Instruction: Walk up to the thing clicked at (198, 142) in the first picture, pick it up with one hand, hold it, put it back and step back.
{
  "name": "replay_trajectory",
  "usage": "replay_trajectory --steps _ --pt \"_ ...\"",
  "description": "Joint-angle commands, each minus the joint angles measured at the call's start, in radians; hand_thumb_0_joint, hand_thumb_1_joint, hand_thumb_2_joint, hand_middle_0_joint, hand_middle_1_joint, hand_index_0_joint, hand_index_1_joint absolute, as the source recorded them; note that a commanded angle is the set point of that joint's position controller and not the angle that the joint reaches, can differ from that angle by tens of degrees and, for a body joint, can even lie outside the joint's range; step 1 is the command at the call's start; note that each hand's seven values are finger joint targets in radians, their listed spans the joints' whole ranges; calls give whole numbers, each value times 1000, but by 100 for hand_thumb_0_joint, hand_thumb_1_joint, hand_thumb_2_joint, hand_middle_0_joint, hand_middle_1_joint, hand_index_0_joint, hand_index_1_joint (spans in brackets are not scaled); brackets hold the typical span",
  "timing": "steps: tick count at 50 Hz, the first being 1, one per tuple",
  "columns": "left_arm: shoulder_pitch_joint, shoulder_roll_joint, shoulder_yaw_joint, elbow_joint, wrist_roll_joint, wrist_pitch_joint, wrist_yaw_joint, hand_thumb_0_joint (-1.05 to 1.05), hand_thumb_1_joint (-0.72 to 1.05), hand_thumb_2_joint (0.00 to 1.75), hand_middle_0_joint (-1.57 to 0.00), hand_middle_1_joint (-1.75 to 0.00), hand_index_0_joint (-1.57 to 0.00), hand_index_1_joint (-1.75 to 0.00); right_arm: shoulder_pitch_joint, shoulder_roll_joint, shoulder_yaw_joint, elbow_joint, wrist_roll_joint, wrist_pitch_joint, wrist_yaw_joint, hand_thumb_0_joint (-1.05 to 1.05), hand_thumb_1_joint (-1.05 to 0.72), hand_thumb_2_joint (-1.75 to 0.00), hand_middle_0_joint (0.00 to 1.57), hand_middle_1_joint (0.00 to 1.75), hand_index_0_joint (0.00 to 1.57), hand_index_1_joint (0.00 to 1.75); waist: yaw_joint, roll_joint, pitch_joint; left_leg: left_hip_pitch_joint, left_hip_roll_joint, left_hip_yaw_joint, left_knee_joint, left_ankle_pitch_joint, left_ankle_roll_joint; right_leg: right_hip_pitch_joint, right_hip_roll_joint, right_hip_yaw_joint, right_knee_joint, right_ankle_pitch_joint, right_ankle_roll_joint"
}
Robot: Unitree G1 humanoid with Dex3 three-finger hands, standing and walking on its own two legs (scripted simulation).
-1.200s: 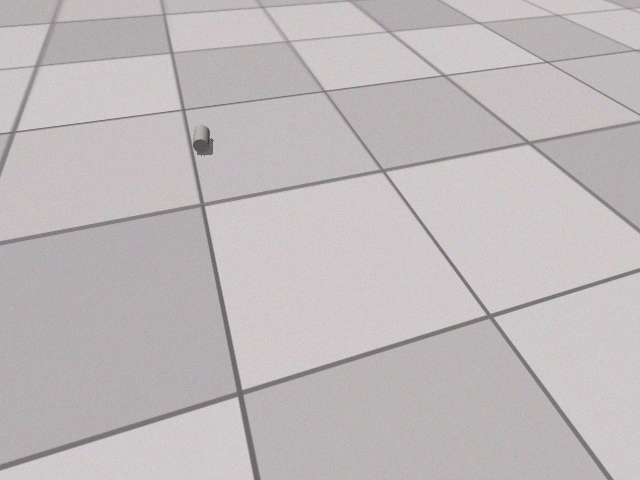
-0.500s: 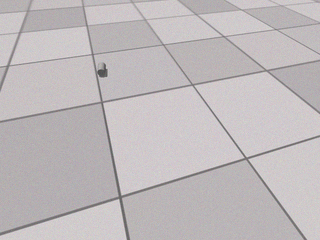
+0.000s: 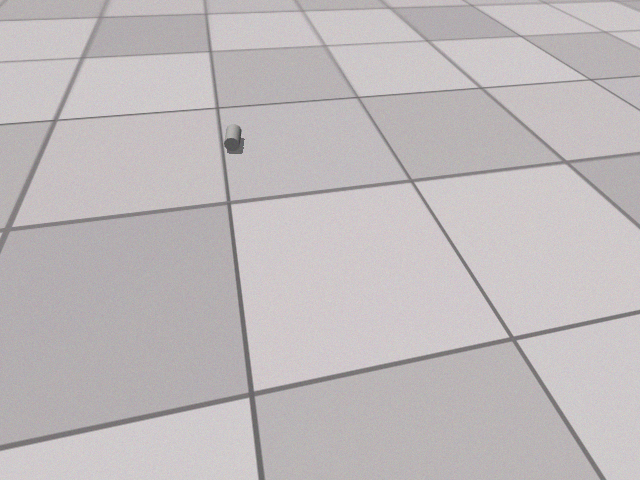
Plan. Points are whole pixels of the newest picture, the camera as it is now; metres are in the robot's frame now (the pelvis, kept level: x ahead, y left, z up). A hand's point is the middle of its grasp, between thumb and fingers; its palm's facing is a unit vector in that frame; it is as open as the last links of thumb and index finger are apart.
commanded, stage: walk up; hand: left
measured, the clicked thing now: (233, 135) +2.04 +0.44 -0.74
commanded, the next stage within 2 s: none
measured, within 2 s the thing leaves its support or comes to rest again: neither
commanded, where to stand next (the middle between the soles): +2.25 +0.07 m, yaw +93 degrees
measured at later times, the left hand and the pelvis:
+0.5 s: hand (58, 435) +0.25 +0.37 -0.14, palm faces +0.27 -0.93 -0.23, open 7.4 cm; pelvis +0.19 +0.07 +0.00, yaw +20 degrees
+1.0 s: hand (136, 369) +0.34 +0.29 -0.12, palm faces +0.68 -0.60 -0.42, open 7.4 cm; pelvis +0.55 +0.05 +0.00, yaw +43 degrees
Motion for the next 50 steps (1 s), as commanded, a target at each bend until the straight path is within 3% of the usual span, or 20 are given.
replay_trajectory --steps 1,3,6,11,12,13,14,15,16,19,26,31,33,34,35,36,37,40,42,50 --pt "-90 367 113 -185 -1 -44 6 0 90 90 -20 -30 -20 -30 -291 -287 -81 -215 -9 -47 28 0 -90 -90 20 30 20 30 100 -107 38 -591 156 12 444 -58 -11 169 -538 440 -346 -510 -219" --pt "-190 355 113 -210 11 -53 -6 0 90 90 -20 -30 -20 -30 -174 -323 -112 -183 7 -32 60 0 -90 -90 20 30 20 30 8 -115 -12 -453 196 15 397 -34 -15 112 -450 239 -339 -476 -172" --pt "-215 384 128 -207 17 -50 -24 0 90 90 -20 -30 -20 -30 -99 -292 -113 -163 14 -19 92 0 -90 -90 20 30 20 30 -23 -167 -40 -217 148 141 231 35 -30 24 -297 -21 -245 -382 -127" --pt "-217 332 108 -199 22 -21 -40 0 90 90 -20 -30 -20 -30 85 -304 -136 -102 1 -25 51 0 -90 -90 20 30 20 30 -85 -7 -57 189 20 284 91 28 -8 -208 -220 -118 115 -393 -111" --pt "-208 274 80 -211 17 -14 -47 0 90 90 -20 -30 -20 -30 194 -361 -153 -71 -5 -31 31 0 -90 -90 20 30 20 30 -129 150 -67 307 3 214 9 -107 39 -292 -133 -176 447 -243 -87" --pt "-241 196 53 -243 7 -8 -57 0 90 90 -20 -30 -20 -30 308 -456 -173 -61 -14 -34 15 0 -90 -90 20 30 20 30 -175 351 7 386 164 -178 -186 -448 116 -568 -36 -133 812 -277 -46" --pt "-290 192 36 -301 -5 -16 -66 0 90 90 -20 -30 -20 -30 258 -551 -172 -106 16 -47 8 0 -90 -90 20 30 20 30 -137 302 72 333 403 -784 -497 -717 225 -793 53 26 911 -264 -16" --pt "-278 274 35 -308 6 -23 -66 0 90 90 -20 -30 -20 -30 124 -575 -177 -143 47 -58 2 0 -90 -90 20 30 20 30 -69 193 91 206 495 -889 -595 -743 296 -733 -59 194 900 -200 -23" --pt "-212 307 41 -251 -8 -23 -66 0 90 90 -20 -30 -20 -30 39 -523 -152 -162 33 -73 -9 0 -90 -90 20 30 20 30 -4 104 73 201 436 -703 -533 -588 269 -681 -97 218 873 -156 -1" --pt "-122 338 72 -200 -19 -5 -72 0 90 90 -20 -30 -20 -30 -43 -424 -103 -195 35 -98 -34 0 -90 -90 20 30 20 30 59 125 -1 46 250 -294 -430 -252 171 -432 -110 211 687 -53 39" --pt "-206 321 88 -291 0 18 -107 0 90 90 -20 -30 -20 -30 17 -422 -114 -192 31 -127 -55 0 -90 -90 20 30 20 30 37 104 23 44 210 -226 -445 -241 182 -498 -85 189 523 104 80" --pt "-263 287 100 -333 -1 15 -106 0 90 90 -20 -30 -20 -30 26 -439 -128 -203 9 -121 -69 0 -90 -90 20 30 20 30 30 137 6 33 205 -204 -346 -139 172 -336 -101 164 311 32 47" --pt "-152 287 113 -302 -6 10 -94 0 90 90 -20 -30 -20 -30 -13 -437 -131 -213 -8 -113 -80 0 -90 -90 20 30 20 30 79 168 -23 17 212 -212 -208 -3 159 -207 -91 141 286 -33 34" --pt "9 301 129 -254 -8 4 -84 0 90 90 -20 -30 -20 -30 -72 -422 -127 -233 -13 -109 -84 0 -90 -90 20 30 20 30 174 116 -65 -134 178 -171 -16 55 129 35 -93 149 216 -7 14" --pt "222 390 165 -193 -1 -13 -61 0 90 90 -20 -30 -20 -30 -60 -324 -95 -247 -20 -110 -87 0 -90 -90 20 30 20 30 271 -129 -192 -311 53 -73 397 82 88 343 -101 204 148 -151 8" --pt "343 498 188 -171 16 -21 -41 0 90 90 -20 -30 -20 -30 -56 -206 -61 -292 -4 -114 -85 0 -90 -90 20 30 20 30 302 -508 -169 -649 -106 56 742 -296 57 435 -363 593 -121 -537 14" --pt "172 515 170 -227 6 -22 -34 0 90 90 -20 -30 -20 -30 -28 -297 -89 -268 -4 -105 -93 0 -90 -90 20 30 20 30 202 -443 -138 -653 -53 23 894 -235 68 262 -470 888 -344 -729 -57" --pt "-45 387 134 -296 2 -33 -30 0 90 90 -20 -30 -20 -30 13 -364 -101 -178 29 -90 -58 0 -90 -90 20 30 20 30 57 -276 21 -456 87 -24 747 -13 62 -63 -329 454 -234 -494 -70" --pt "-31 313 117 -281 -6 -35 -29 0 90 90 -20 -30 -20 -30 67 -361 -99 -146 30 -75 -36 0 -90 -90 20 30 20 30 38 -244 42 -396 91 18 643 47 36 -58 -240 228 -184 -267 -22" --pt "72 292 115 -337 21 -8 -36 0 90 90 -20 -30 -20 -30 -64 -307 -77 -242 47 -45 -21 0 -90 -90 20 30 20 30 77 -89 81 -285 28 220 174 214 9 14 -182 -40 -230 165 33"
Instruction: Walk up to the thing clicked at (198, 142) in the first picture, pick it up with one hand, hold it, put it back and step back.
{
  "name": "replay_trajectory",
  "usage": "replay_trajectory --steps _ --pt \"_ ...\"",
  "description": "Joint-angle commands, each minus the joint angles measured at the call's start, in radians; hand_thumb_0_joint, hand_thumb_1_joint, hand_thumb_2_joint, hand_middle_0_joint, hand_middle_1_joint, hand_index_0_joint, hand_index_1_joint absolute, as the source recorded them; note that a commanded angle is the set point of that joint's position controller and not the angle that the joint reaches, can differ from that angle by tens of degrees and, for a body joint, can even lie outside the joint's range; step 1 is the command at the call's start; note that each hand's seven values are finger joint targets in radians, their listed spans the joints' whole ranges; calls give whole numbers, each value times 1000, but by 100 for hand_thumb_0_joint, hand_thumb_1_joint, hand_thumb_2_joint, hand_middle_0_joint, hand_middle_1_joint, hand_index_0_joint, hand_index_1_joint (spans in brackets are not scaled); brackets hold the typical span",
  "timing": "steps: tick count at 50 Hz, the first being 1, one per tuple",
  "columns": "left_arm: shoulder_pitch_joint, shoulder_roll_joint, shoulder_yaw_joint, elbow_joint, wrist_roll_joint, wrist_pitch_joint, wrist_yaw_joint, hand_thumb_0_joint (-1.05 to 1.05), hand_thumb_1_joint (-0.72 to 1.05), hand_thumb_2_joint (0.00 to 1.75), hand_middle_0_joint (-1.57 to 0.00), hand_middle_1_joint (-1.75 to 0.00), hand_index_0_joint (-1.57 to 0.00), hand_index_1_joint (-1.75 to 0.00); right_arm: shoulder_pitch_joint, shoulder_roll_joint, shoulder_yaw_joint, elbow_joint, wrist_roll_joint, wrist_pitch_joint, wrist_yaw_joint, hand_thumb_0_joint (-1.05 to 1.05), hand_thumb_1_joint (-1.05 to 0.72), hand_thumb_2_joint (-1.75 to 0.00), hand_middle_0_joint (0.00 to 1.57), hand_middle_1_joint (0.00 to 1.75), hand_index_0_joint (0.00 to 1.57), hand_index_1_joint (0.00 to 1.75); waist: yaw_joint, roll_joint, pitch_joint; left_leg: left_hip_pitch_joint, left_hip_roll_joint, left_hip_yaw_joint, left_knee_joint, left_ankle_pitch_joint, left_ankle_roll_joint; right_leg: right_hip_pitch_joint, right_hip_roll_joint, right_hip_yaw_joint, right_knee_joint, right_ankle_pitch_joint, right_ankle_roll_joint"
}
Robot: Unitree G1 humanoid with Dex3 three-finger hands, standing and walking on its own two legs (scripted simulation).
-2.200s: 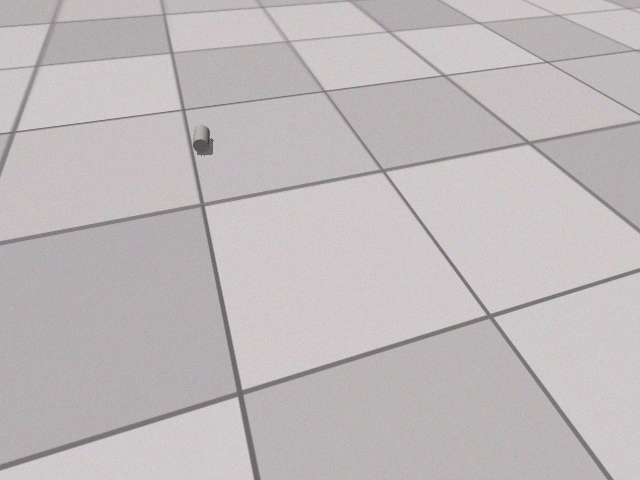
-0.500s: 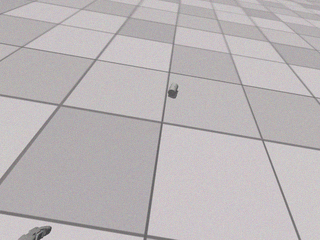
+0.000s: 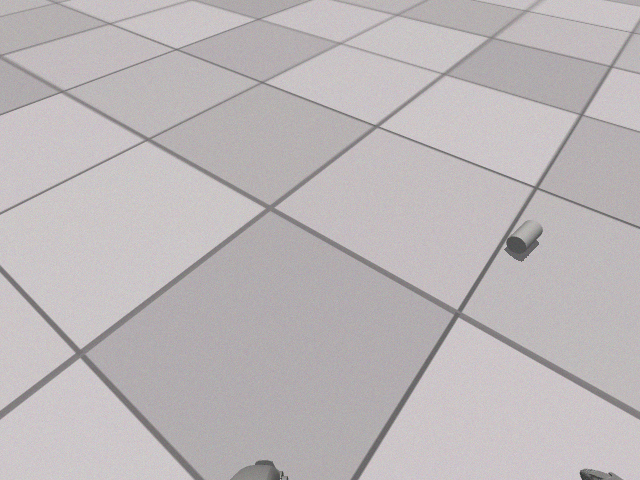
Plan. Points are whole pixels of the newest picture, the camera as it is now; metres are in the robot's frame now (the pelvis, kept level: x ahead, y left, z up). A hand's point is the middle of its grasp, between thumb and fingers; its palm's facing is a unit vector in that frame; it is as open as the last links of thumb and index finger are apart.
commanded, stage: walk up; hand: left
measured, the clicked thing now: (526, 234) +1.35 -0.74 -0.74
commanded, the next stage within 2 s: none
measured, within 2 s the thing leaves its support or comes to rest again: neither
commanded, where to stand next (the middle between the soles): +1.25 -1.16 m, yaw +50 degrees
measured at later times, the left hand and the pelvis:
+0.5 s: hand (294, 339) +0.40 +0.10 -0.15, palm faces +0.14 -0.93 -0.33, open 7.4 cm; pelvis +0.31 -0.21 -0.04, yaw +14 degrees
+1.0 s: hand (393, 329) +0.47 -0.08 -0.19, palm faces +0.36 -0.89 -0.30, open 7.4 cm; pelvis +0.53 -0.36 -0.04, yaw +26 degrees
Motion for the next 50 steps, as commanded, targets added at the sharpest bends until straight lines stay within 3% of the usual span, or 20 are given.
replay_trajectory --steps 1,5,6,7,8,9,12,14,18,23,25,26,28,31,34,40,41,42,44,50 --pt "-114 188 50 -164 6 -22 10 0 90 90 -20 -30 -20 -30 12 -145 -38 -79 16 -10 -14 0 -90 -90 20 30 20 30 -71 -61 34 211 -47 94 -227 105 9 -103 -171 79 -136 328 69" --pt "-35 199 37 -213 -5 0 36 0 90 90 -20 -30 -20 -30 293 -171 -73 -46 -22 2 -75 0 -90 -90 20 30 20 30 -166 -33 -155 638 -133 112 -370 41 93 -167 -126 38 456 806 84" --pt "0 177 23 -229 -4 2 47 0 90 90 -20 -30 -20 -30 413 -222 -105 -35 -30 0 -91 0 -90 -90 20 30 20 30 -233 21 -216 863 -8 -84 -401 -19 158 -374 -101 72 708 555 114" --pt "21 103 1 -242 10 -1 46 0 90 90 -20 -30 -20 -30 413 -283 -127 -58 -38 -8 -111 0 -90 -90 20 30 20 30 -225 129 -199 1022 249 -493 -420 -258 233 -711 -37 182 900 -199 127" --pt "36 212 9 -245 -13 18 35 0 90 90 -20 -30 -20 -30 326 -365 -148 -117 -1 -16 -126 0 -90 -90 20 30 20 30 -223 29 -234 1010 501 -901 -595 -414 389 -885 -13 329 1201 -209 164" --pt "-56 288 10 -258 -11 17 35 0 90 90 -20 -30 -20 -30 267 -349 -144 -137 21 -30 -139 0 -90 -90 20 30 20 30 -228 -84 -205 951 543 -939 -663 -384 391 -916 -76 462 1263 -165 144" --pt "-110 217 2 -217 -19 -8 23 0 90 90 -20 -30 -20 -30 195 -251 -76 -124 25 -85 -139 0 -90 -90 20 30 20 30 -148 -140 -35 584 322 -451 -551 274 263 -722 -153 433 1023 -127 119" --pt "-53 201 18 -159 -14 20 -5 0 90 90 -20 -30 -20 -30 157 -217 -41 -104 11 -97 -117 0 -90 -90 20 30 20 30 -87 -22 56 263 150 -242 -562 72 215 -534 -164 399 803 19 84" --pt "-148 161 28 -203 -2 47 -46 0 90 90 -20 -30 -20 -30 126 -290 -74 -121 -23 -111 -89 0 -90 -90 20 30 20 30 -97 149 51 106 101 -223 -624 -275 194 -405 -130 296 494 60 65" --pt "-81 175 64 -169 -1 45 -37 0 90 90 -20 -30 -20 -30 98 -280 -80 -119 -35 -85 -108 0 -90 -90 20 30 20 30 -37 152 -47 48 130 -243 -420 -266 154 -153 -91 244 355 87 47" --pt "163 278 107 -111 20 23 -12 0 90 90 -20 -30 -20 -30 143 -122 -31 -121 -40 -68 -120 0 -90 -90 20 30 20 30 103 -218 -138 -164 -32 -65 178 -270 83 119 -185 456 93 -174 1" --pt "78 376 105 -137 17 14 9 0 90 90 -20 -30 -20 -30 190 -94 -16 -144 -22 -66 -131 0 -90 -90 20 30 20 30 47 -449 -140 -378 -121 8 364 -423 47 178 -410 842 -127 -194 -67" --pt "-74 314 95 -181 -20 10 33 0 90 90 -20 -30 -20 -30 192 -143 -31 -67 -19 -58 -145 0 -90 -90 20 30 20 30 -35 -250 -103 -226 34 -130 409 -289 55 -21 -382 713 -87 -215 -111" --pt "-144 214 67 -169 -6 12 38 0 90 90 -20 -30 -20 -30 281 -144 -38 -8 -10 -65 -123 0 -90 -90 20 30 20 30 -101 -269 -45 -76 46 -101 204 -242 49 -127 -250 406 38 54 -170" --pt "-121 163 52 -193 3 13 34 0 90 90 -20 -30 -20 -30 294 -116 -37 -15 -22 -64 -115 0 -90 -90 20 30 20 30 -87 -219 -20 -31 6 -48 35 -202 43 -126 -245 350 52 215 -222" --pt "-183 149 28 -281 4 31 23 0 90 90 -20 -30 -20 -30 505 -123 -56 -20 -2 -69 -133 0 -90 -90 20 30 20 30 -197 -79 -77 497 -46 12 -289 120 112 -373 -180 184 318 449 -78" --pt "-166 117 17 -299 4 25 24 0 90 90 -20 -30 -20 -30 575 -174 -77 -18 -11 -68 -147 0 -90 -90 20 30 20 30 -241 -3 -124 681 12 -105 -324 97 143 -511 -117 161 494 419 -27" --pt "-140 82 9 -318 9 27 27 0 90 90 -20 -30 -20 -30 601 -253 -103 -39 -29 -62 -163 0 -90 -90 20 30 20 30 -263 169 -134 810 237 -518 -408 -69 250 -777 -15 175 753 -1 37" --pt "-89 227 39 -324 20 52 30 0 90 90 -20 -30 -20 -30 430 -340 -109 -142 20 -60 -187 0 -90 -90 20 30 20 30 -203 30 -113 614 523 -975 -589 -315 403 -850 -44 419 1067 -249 116" --pt "-18 205 62 -236 11 76 -8 0 90 90 -20 -30 -20 -30 222 -270 -67 -151 -27 -83 -161 0 -90 -90 20 30 20 30 -109 123 7 108 192 -356 -470 -309 225 -554 -121 372 834 -80 75"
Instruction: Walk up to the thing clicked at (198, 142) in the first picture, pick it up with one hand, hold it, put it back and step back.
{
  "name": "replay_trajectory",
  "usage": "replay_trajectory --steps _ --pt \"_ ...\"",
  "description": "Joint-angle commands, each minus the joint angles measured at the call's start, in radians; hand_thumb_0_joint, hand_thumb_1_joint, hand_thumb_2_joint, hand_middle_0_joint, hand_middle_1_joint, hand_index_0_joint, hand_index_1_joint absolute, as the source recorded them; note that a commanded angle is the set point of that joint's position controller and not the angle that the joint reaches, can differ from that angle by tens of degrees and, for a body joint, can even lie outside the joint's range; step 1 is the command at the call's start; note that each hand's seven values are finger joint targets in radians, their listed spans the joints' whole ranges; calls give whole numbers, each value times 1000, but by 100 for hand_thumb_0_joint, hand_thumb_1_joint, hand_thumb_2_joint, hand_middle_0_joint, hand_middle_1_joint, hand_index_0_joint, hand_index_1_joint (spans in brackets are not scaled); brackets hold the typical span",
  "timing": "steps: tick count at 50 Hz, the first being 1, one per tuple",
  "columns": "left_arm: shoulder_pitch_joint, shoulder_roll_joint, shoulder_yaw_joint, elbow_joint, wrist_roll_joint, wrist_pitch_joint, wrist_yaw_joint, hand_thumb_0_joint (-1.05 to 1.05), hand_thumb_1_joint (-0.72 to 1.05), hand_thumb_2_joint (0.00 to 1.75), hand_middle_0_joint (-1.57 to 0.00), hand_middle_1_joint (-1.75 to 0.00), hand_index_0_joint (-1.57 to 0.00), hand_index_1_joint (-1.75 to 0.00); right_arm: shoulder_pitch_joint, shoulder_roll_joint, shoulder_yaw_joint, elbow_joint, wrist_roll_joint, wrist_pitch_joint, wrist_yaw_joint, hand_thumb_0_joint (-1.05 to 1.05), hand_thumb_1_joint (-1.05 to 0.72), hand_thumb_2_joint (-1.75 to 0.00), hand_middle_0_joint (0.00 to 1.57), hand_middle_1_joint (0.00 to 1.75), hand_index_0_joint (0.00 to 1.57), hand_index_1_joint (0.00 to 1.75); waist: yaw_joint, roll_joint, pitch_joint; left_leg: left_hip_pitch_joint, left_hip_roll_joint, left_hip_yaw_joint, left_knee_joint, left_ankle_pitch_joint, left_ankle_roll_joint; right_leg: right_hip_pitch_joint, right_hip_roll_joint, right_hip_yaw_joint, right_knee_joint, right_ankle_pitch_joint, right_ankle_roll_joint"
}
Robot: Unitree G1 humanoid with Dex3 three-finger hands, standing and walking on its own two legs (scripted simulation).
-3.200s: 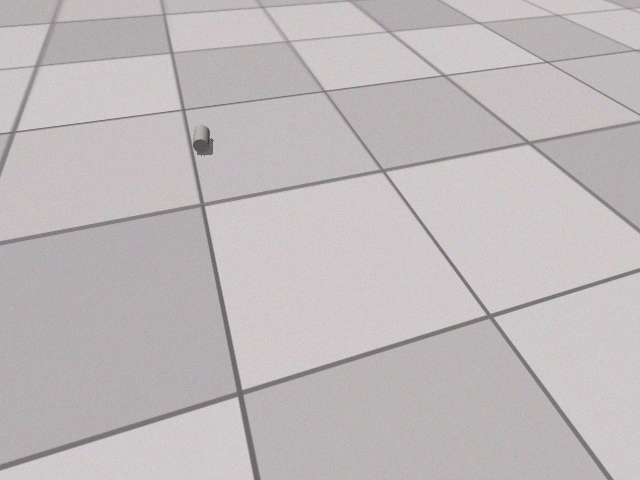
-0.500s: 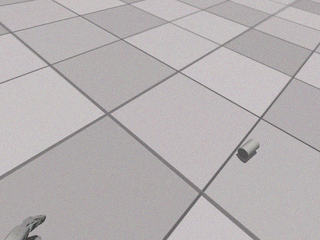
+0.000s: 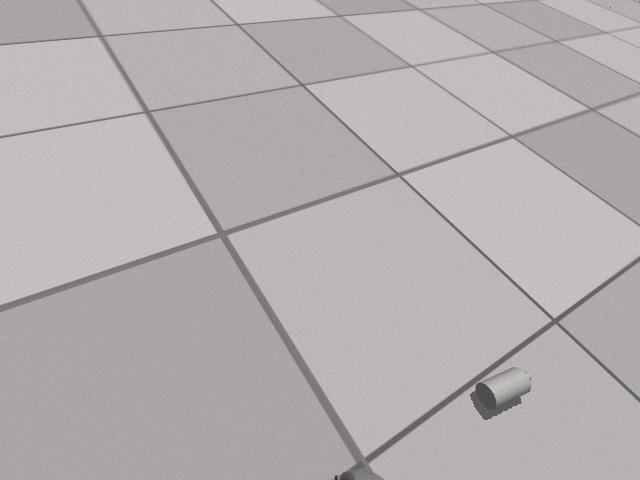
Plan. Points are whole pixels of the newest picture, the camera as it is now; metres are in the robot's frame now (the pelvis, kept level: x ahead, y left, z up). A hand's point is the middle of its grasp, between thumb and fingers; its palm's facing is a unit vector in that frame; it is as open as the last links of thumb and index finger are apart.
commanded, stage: walk up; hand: left
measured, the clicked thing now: (507, 385) +0.57 -0.70 -0.70
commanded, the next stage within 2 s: none
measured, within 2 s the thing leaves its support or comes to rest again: neither
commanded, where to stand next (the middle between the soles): +0.30 -1.04 m, yaw +24 degrees
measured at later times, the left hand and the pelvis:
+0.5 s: hand out of the picture +0.08 +0.03 -0.14, palm faces +0.18 -0.92 -0.35, open 7.4 cm; pelvis +0.10 -0.25 +0.01, yaw +13 degrees
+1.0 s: hand out of the picture +0.18 -0.22 -0.14, palm faces +0.19 -0.92 -0.34, open 7.4 cm; pelvis +0.16 -0.50 +0.00, yaw +16 degrees
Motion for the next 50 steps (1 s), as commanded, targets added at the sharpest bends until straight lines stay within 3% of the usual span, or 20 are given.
replay_trajectory --steps 1,5,8,9,10,11,15,20,22,23,25,26,30,37,41,42,43,44,46,50 --pt "-9 198 88 -110 -9 -30 -15 0 90 90 -20 -30 -20 -30 6 -380 -113 -45 -25 -30 -9 0 -90 -90 20 30 20 30 1 318 -25 -106 195 -277 -330 -252 191 13 -81 53 -159 43 -15" --pt "-31 191 93 -121 -10 -27 -17 0 90 90 -20 -30 -20 -30 1 -438 -139 -31 -41 -26 0 0 -90 -90 20 30 20 30 -19 387 -72 -91 206 -326 -304 -313 186 70 -62 -17 -307 8 -16" --pt "195 185 116 -32 -12 -33 2 0 90 90 -20 -30 -20 -30 -116 -386 -120 -36 -48 0 -3 0 -90 -90 20 30 20 30 132 254 -127 -291 101 -170 -35 -270 116 426 32 -136 -585 94 -15" --pt "336 242 136 10 8 -40 16 0 90 90 -20 -30 -20 -30 -130 -278 -91 -40 -43 11 -12 0 -90 -90 20 30 20 30 225 -1 -112 -446 -27 -55 309 -313 64 530 -1 -48 -742 9 -16" --pt "203 380 148 -50 10 -54 31 0 90 90 -20 -30 -20 -30 -95 -196 -75 -71 -24 8 -24 0 -90 -90 20 30 20 30 156 -277 -50 -609 -142 -20 515 -410 14 420 -279 543 -1040 -161 -136" --pt "-14 417 149 -117 -15 -67 45 0 90 90 -20 -30 -20 -30 -106 -239 -94 -53 -30 14 -44 0 -90 -90 20 30 20 30 39 -188 10 -535 -4 -125 565 -305 11 295 -384 747 -1133 -292 -239" --pt "-65 239 107 -82 -12 -69 55 0 90 90 -20 -30 -20 -30 53 -277 -91 96 5 3 -16 0 -90 -90 20 30 20 30 -19 -61 10 -314 18 -67 380 -158 34 287 -199 240 -897 -18 -239" --pt "-85 167 59 -106 7 -62 48 0 90 90 -20 -30 -20 -30 155 -220 -77 94 10 -10 -5 0 -90 -90 20 30 20 30 -27 -39 -31 -57 -18 -8 44 -50 56 322 -184 97 -829 310 -314" --pt "-122 149 36 -144 -4 -50 41 0 90 90 -20 -30 -20 -30 256 -234 -82 101 13 -17 -9 0 -90 -90 20 30 20 30 -69 35 -84 203 -47 15 -163 175 56 231 -129 -3 -678 430 -246" --pt "-105 128 22 -156 -10 -55 42 0 90 90 -20 -30 -20 -30 305 -273 -103 93 0 -16 -18 0 -90 -90 20 30 20 30 -104 116 -122 363 13 -88 -233 174 68 124 -84 -52 -529 421 -183" --pt "-8 117 19 -170 -11 -41 46 0 90 90 -20 -30 -20 -30 266 -414 -143 -8 -29 -12 -46 0 -90 -90 20 30 20 30 -71 266 -142 489 433 -791 -376 76 212 -201 28 34 -147 -82 -20" --pt "-7 217 44 -154 -5 -30 55 0 90 90 -20 -30 -20 -30 221 -437 -145 -17 14 -11 -49 0 -90 -90 20 30 20 30 -79 187 -148 448 528 -854 -352 168 320 -232 8 107 9 -155 5" --pt "-40 228 61 -120 -22 -28 46 0 90 90 -20 -30 -20 -30 135 -337 -118 -21 7 -7 -41 0 -90 -90 20 30 20 30 -38 192 -62 149 286 -383 -247 216 228 -87 -22 146 10 11 -30" --pt "-87 212 62 -127 -24 -14 10 0 90 90 -20 -30 -20 -30 76 -435 -147 -29 -39 -6 -16 0 -90 -90 20 30 20 30 -54 344 -35 -87 221 -335 -242 -237 216 30 -38 22 -223 -36 -22" --pt "158 221 92 -32 -14 -21 20 0 90 90 -20 -30 -20 -30 -50 -383 -125 -19 -46 17 -19 0 -90 -90 20 30 20 30 115 208 -119 -341 106 -135 51 -282 105 435 42 -69 -563 30 -41" --pt "232 262 104 -17 4 -32 30 0 90 90 -20 -30 -20 -30 -29 -287 -92 -15 -43 29 -21 0 -90 -90 20 30 20 30 169 -45 -99 -464 16 -12 346 -328 61 460 -14 54 -740 -79 -57" --pt "66 378 109 -78 -3 -44 42 0 90 90 -20 -30 -20 -30 -42 -226 -86 -37 -20 34 -36 0 -90 -90 20 30 20 30 103 -241 -42 -513 -107 -47 529 -378 17 261 -242 573 -1028 -152 -168" --pt "-117 414 103 -125 -22 -51 52 0 90 90 -20 -30 -20 -30 -64 -274 -109 -18 -18 35 -48 0 -90 -90 20 30 20 30 13 -134 15 -406 -24 -143 587 -279 19 127 -327 737 -1142 -316 -255" --pt "-139 309 75 -95 -21 -49 62 0 90 90 -20 -30 -20 -30 29 -306 -110 93 8 29 -29 0 -90 -90 20 30 20 30 -16 42 26 -322 -2 -112 526 -185 11 152 -195 426 -968 -231 -245" --pt "-139 231 44 -85 2 -40 51 0 90 90 -20 -30 -20 -30 169 -266 -100 134 16 21 -9 0 -90 -90 20 30 20 30 -29 -127 -26 -96 -18 -18 246 -182 31 220 -132 207 -838 90 -290"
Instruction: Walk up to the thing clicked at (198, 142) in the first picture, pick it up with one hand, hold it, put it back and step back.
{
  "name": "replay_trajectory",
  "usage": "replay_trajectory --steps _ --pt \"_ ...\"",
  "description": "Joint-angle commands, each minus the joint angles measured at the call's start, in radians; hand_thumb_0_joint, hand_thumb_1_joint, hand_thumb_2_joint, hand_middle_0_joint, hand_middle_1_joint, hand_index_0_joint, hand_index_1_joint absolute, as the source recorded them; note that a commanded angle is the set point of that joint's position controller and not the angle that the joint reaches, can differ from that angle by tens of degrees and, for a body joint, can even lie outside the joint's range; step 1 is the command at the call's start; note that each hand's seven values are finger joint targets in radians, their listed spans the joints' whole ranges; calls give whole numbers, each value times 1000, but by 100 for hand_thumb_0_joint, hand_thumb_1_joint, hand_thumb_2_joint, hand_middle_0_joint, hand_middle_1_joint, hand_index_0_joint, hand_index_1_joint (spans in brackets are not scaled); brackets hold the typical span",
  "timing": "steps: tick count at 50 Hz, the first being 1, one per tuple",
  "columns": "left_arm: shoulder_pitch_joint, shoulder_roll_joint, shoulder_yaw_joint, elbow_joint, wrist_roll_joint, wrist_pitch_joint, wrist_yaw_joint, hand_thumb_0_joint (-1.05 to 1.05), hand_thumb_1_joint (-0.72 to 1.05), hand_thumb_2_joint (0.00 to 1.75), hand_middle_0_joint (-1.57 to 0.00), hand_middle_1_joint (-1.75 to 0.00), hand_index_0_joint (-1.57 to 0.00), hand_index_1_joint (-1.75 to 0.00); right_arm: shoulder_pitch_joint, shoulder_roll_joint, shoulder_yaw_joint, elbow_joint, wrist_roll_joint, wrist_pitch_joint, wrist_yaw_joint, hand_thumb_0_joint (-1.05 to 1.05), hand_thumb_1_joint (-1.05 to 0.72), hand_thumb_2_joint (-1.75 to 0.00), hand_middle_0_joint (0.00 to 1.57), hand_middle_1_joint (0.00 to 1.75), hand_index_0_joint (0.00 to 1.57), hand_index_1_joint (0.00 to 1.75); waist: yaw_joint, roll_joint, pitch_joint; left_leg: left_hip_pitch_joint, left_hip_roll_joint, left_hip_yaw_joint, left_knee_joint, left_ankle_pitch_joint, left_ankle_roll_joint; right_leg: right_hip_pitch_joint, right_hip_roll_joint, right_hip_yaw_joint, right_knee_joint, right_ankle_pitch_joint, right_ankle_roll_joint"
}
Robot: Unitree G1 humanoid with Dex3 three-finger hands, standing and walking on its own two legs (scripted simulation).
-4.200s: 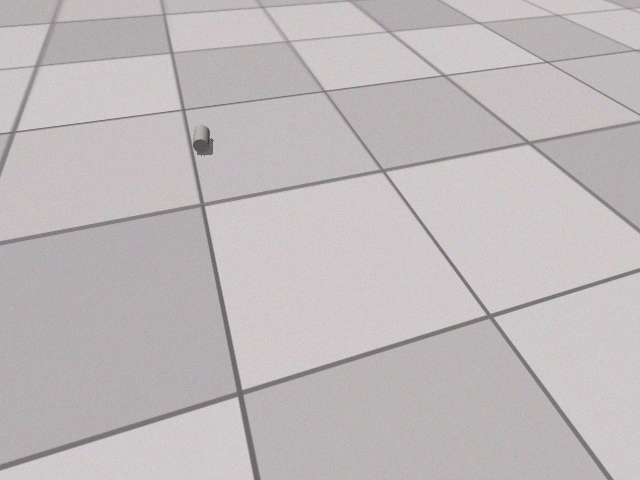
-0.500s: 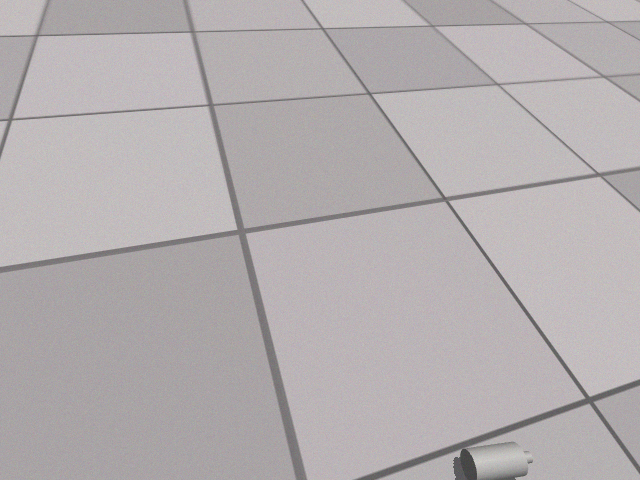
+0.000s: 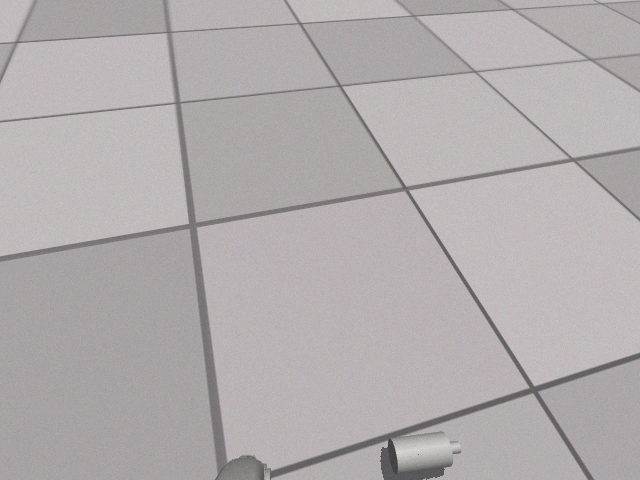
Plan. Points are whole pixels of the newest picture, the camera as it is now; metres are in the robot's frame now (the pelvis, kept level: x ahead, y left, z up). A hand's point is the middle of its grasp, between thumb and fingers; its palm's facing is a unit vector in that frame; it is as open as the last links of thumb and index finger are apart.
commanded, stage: walk up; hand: left
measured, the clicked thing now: (426, 451) +0.34 -0.31 -0.69
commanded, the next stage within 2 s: none
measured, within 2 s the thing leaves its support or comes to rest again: neither
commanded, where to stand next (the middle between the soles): -0.01 -0.55 m, yaw +8 degrees
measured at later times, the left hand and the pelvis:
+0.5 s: hand out of the picture +0.08 +0.07 -0.16, palm faces -0.05 -0.92 -0.39, open 7.4 cm; pelvis -0.03 -0.24 -0.03, yaw +2 degrees
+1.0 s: hand out of the picture +0.01 -0.13 -0.16, palm faces -0.04 -0.94 -0.35, open 7.4 cm; pelvis -0.07 -0.43 -0.01, yaw +3 degrees
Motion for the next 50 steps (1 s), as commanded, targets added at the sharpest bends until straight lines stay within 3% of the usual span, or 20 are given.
replay_trajectory --steps 1,4,5,6,7,11,19,23,24,25,26,28,33,35,36,37,38,40,42,50 --pt "-64 272 84 -103 12 -23 22 0 90 90 -20 -30 -20 -30 210 -169 -51 -10 10 -28 -1 0 -90 -90 20 30 20 30 -21 -252 -40 139 -29 62 -228 21 18 60 -168 256 -384 71 -265" --pt "-88 204 49 -140 0 -10 24 0 90 90 -20 -30 -20 -30 336 -167 -52 -7 -8 -51 -11 0 -90 -90 20 30 20 30 -78 -115 -88 415 -6 -23 -645 270 18 -9 -100 135 -138 240 -198" --pt "-56 160 31 -152 -10 -16 23 0 90 90 -20 -30 -20 -30 316 -250 -77 -42 -37 -58 -19 0 -90 -90 20 30 20 30 -86 53 -82 524 163 -327 -738 217 52 -190 -40 94 47 178 -112" --pt "3 151 31 -148 -7 -9 26 0 90 90 -20 -30 -20 -30 257 -316 -95 -99 -48 -61 -33 0 -90 -90 20 30 20 30 -41 106 -57 569 376 -623 -742 416 112 -353 41 134 193 -119 -34" --pt "2 247 63 -142 2 -1 37 0 90 90 -20 -30 -20 -30 261 -351 -102 -102 -13 -59 -35 0 -90 -90 20 30 20 30 -59 50 -88 516 493 -695 -714 544 201 -343 9 213 307 -217 -18" --pt "-23 269 103 -130 -16 -5 30 0 90 90 -20 -30 -20 -30 169 -251 -83 -130 -8 -48 -30 0 -90 -90 20 30 20 30 -26 92 -64 333 278 -294 -627 489 190 -248 15 259 460 -47 -13" --pt "-57 255 106 -139 -15 -1 -8 0 90 90 -20 -30 -20 -30 116 -331 -109 -164 -45 -46 -14 0 -90 -90 20 30 20 30 -50 231 -71 186 243 -235 -607 92 187 -161 -55 106 231 -134 32" --pt "134 257 132 -42 -3 -8 0 0 90 90 -20 -30 -20 -30 34 -295 -86 -149 -46 -22 -6 0 -90 -90 20 30 20 30 72 154 -143 -39 138 -64 -368 95 84 218 26 -9 -116 -41 3" --pt "240 279 141 -18 15 -14 8 0 90 90 -20 -30 -20 -30 41 -213 -57 -144 -45 -12 -11 0 -90 -90 20 30 20 30 147 -35 -143 -181 70 41 -108 10 40 301 18 52 -214 -83 -20" --pt "140 415 154 -64 15 -27 17 0 90 90 -20 -30 -20 -30 -2 -134 -35 -191 -19 -10 -17 0 -90 -90 20 30 20 30 119 -355 -94 -312 -97 69 70 -204 -1 123 -246 600 -501 -118 -121" --pt "-66 481 154 -119 0 -35 26 0 90 90 -20 -30 -20 -30 -19 -174 -64 -179 -20 -5 -42 0 -90 -90 20 30 20 30 23 -361 -32 -212 -34 -65 160 -174 -5 -18 -328 801 -645 -213 -198" --pt "-54 362 122 -92 -3 -32 37 0 90 90 -20 -30 -20 -30 28 -202 -60 -82 9 -12 -26 0 -90 -90 20 30 20 30 11 -124 -9 -170 -16 -54 110 -58 -7 47 -205 486 -452 -113 -182" --pt "-86 259 85 -120 18 -21 31 0 90 90 -20 -30 -20 -30 207 -159 -54 -22 9 -29 -6 0 -90 -90 20 30 20 30 -22 -273 -73 118 -36 70 -268 18 9 82 -140 271 -292 249 -246" --pt "-133 233 66 -147 8 -10 29 0 90 90 -20 -30 -20 -30 311 -146 -54 -6 1 -41 -7 0 -90 -90 20 30 20 30 -79 -195 -95 362 -32 40 -512 220 22 -35 -121 211 -173 277 -214" --pt "-101 179 48 -152 1 -9 31 0 90 90 -20 -30 -20 -30 322 -193 -70 -19 -18 -50 -14 0 -90 -90 20 30 20 30 -94 -71 -110 472 41 -111 -633 243 30 -130 -78 166 -26 219 -144" --pt "-59 125 35 -162 -3 -11 32 0 90 90 -20 -30 -20 -30 281 -282 -95 -63 -44 -55 -23 0 -90 -90 20 30 20 30 -69 141 -84 549 305 -549 -715 341 86 -339 41 134 158 -67 -59" --pt "-1 209 60 -152 7 0 42 0 90 90 -20 -30 -20 -30 231 -354 -111 -101 -26 -54 -29 0 -90 -90 20 30 20 30 -46 54 -105 510 472 -691 -712 418 186 -360 27 215 300 -202 -33" --pt "-12 274 91 -127 5 3 48 0 90 90 -20 -30 -20 -30 159 -310 -104 -113 -7 -51 -34 0 -90 -90 20 30 20 30 -30 -4 -82 400 407 -548 -661 477 234 -297 16 284 471 -170 -27" --pt "-21 262 106 -121 -10 -2 39 0 90 90 -20 -30 -20 -30 130 -256 -92 -122 -11 -47 -32 0 -90 -90 20 30 20 30 -10 59 -58 297 288 -328 -626 435 194 -254 21 284 499 -64 -22" --pt "-41 254 119 -130 -7 1 -1 0 90 90 -20 -30 -20 -30 94 -318 -119 -166 -49 -42 -13 0 -90 -90 20 30 20 30 -45 232 -79 194 261 -262 -630 8 180 -171 -51 120 274 -139 36"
